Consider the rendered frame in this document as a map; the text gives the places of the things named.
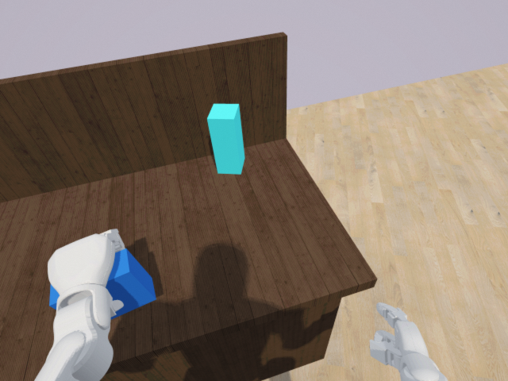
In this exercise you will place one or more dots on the robot left forearm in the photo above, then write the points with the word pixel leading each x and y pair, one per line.
pixel 81 350

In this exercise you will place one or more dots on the table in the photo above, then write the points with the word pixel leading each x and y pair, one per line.
pixel 248 270

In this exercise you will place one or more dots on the robot right forearm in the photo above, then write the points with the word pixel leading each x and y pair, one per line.
pixel 418 367

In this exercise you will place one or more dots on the sponge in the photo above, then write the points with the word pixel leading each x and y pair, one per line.
pixel 128 282

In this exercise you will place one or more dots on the right robot hand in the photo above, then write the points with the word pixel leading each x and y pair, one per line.
pixel 388 348

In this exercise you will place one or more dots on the left robot hand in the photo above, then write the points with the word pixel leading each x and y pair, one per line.
pixel 86 261

